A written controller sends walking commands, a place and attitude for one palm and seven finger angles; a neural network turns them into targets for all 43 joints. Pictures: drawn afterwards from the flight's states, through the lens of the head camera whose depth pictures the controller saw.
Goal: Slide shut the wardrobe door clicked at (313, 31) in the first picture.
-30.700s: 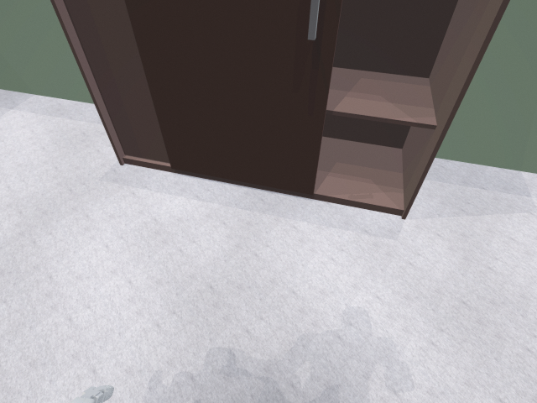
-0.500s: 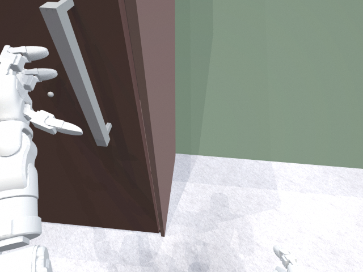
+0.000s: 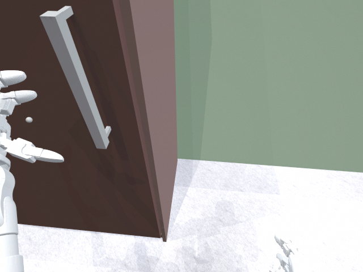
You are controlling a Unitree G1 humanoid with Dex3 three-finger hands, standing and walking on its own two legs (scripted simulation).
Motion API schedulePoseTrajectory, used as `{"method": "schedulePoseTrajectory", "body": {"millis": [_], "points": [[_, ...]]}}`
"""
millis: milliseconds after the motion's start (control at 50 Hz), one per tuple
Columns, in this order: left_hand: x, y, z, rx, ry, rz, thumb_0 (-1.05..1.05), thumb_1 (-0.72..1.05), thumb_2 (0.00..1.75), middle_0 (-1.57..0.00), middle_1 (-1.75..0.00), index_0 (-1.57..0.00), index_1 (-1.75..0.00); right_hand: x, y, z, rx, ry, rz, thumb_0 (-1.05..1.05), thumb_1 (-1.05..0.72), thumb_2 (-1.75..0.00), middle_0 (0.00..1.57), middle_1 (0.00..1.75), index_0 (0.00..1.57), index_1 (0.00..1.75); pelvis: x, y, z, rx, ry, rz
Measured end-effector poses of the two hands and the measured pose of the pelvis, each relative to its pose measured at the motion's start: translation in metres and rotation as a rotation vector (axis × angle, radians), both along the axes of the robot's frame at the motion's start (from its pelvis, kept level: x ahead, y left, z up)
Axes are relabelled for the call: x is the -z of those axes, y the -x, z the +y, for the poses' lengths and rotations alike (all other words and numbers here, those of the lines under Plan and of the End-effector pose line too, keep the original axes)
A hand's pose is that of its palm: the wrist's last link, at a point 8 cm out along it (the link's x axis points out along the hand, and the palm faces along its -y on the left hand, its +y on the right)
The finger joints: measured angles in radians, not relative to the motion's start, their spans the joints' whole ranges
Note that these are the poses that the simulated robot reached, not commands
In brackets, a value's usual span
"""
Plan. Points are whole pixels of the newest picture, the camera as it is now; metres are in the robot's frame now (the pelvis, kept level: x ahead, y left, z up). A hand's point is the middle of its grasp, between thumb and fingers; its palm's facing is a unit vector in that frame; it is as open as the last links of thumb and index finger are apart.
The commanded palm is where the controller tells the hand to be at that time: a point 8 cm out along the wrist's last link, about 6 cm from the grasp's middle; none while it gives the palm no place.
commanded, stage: slip the hand off the handle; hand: left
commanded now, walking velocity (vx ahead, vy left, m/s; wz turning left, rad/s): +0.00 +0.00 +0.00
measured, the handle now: (87, 89) +0.39 +0.25 +0.22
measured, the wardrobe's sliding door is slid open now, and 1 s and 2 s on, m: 0.01 0.01 0.01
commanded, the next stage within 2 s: draw the hand back to the body in 0.24 s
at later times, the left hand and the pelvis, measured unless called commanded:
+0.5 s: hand (29, 143) +0.25 +0.29 +0.21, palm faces +0.27 -0.95 -0.13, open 14.7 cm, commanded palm +0.20 +0.33 +0.22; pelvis +0.01 +0.00 +0.00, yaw +2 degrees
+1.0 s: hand (20, 167) +0.21 +0.30 +0.19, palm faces +0.44 -0.86 -0.26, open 14.0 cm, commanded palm +0.16 +0.32 +0.20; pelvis +0.00 +0.00 +0.00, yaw +2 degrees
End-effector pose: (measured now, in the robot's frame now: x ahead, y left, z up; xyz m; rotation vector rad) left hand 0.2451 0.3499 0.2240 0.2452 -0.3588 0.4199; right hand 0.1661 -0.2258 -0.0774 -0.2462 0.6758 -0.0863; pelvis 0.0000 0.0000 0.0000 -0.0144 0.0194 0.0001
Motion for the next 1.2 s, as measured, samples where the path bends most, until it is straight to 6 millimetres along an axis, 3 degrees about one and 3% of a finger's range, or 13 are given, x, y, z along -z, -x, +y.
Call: {"method": "schedulePoseTrajectory", "body": {"millis": [160,320,400,600,720,840,880,1020,1200], "points": [[-0.003,0.027,-0.008,0.050,-0.019,0.005,-0.02,-0.56,0.19,-0.26,-1.16,-0.25,-1.15,-0.009,-0.027,0.008,-0.040,-0.017,-0.076,0.01,-0.90,-0.90,0.21,0.30,0.21,0.30,0.000,-0.003,-0.004,-0.012,0.000,-0.013],[0.002,0.047,-0.003,0.013,-0.002,0.025,-0.02,-0.56,0.19,-0.26,-1.16,-0.26,-1.15,-0.012,-0.034,0.011,-0.066,-0.016,-0.095,0.01,-0.90,-0.90,0.21,0.30,0.21,0.30,0.001,-0.004,-0.007,-0.020,0.000,-0.023],[0.004,0.047,-0.005,0.023,0.011,0.025,-0.02,-0.56,0.19,-0.26,-1.16,-0.25,-1.15,-0.009,-0.032,0.011,-0.074,-0.011,-0.085,0.01,-0.90,-0.90,0.21,0.30,0.21,0.30,0.001,-0.003,-0.007,-0.029,0.003,-0.027],[0.017,0.024,-0.017,0.278,0.141,0.309,-0.02,-0.55,0.19,-0.26,-1.16,-0.25,-1.15,-0.018,-0.037,0.014,-0.030,-0.057,-0.159,0.01,-0.90,-0.90,0.21,0.30,0.21,0.30,-0.002,-0.010,-0.001,-0.021,0.005,-0.058],[0.009,0.040,-0.018,0.309,0.146,0.264,-0.02,-0.55,0.19,-0.26,-1.16,-0.25,-1.15,-0.035,-0.046,0.017,-0.058,-0.073,-0.233,0.01,-0.90,-0.90,0.20,0.30,0.21,0.30,-0.002,-0.012,0.002,-0.016,0.005,-0.070],[0.028,0.059,-0.016,0.241,0.198,0.304,-0.02,-0.54,0.20,-0.26,-1.15,-0.25,-1.15,-0.039,-0.050,0.023,-0.089,-0.067,-0.245,0.01,-0.90,-0.90,0.20,0.30,0.21,0.30,-0.002,-0.007,0.004,-0.027,0.006,-0.081],[0.033,0.063,-0.018,0.232,0.198,0.323,-0.02,-0.52,0.21,-0.25,-1.14,-0.25,-1.13,-0.039,-0.050,0.025,-0.096,-0.063,-0.242,0.01,-0.90,-0.90,0.20,0.30,0.21,0.30,-0.002,-0.004,0.005,-0.031,0.007,-0.084],[0.027,0.078,-0.016,-0.077,-0.026,0.184,-0.02,-0.36,0.29,-0.25,-1.04,-0.25,-1.04,-0.030,-0.033,0.029,-0.138,-0.042,-0.166,0.01,-0.90,-0.90,0.21,0.30,0.21,0.30,-0.003,0.003,0.005,-0.028,0.010,-0.078],[0.030,0.081,-0.027,-0.125,-0.101,0.148,-0.01,-0.06,0.43,-0.24,-0.87,-0.24,-0.87,0.000,-0.001,0.024,-0.064,-0.049,-0.005,0.01,-0.90,-0.90,0.21,0.30,0.21,0.30,-0.006,-0.004,0.012,-0.017,0.003,-0.084]]}}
